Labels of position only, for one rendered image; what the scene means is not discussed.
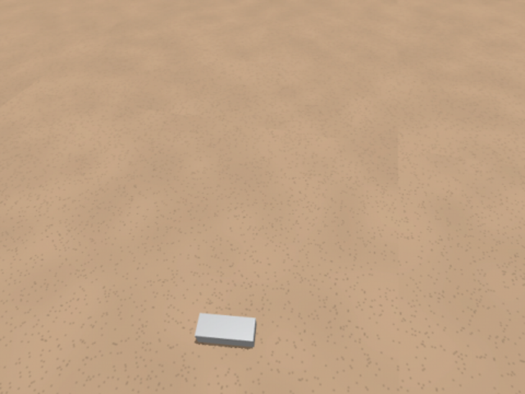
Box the carton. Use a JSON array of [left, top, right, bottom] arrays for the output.
[[194, 313, 257, 347]]

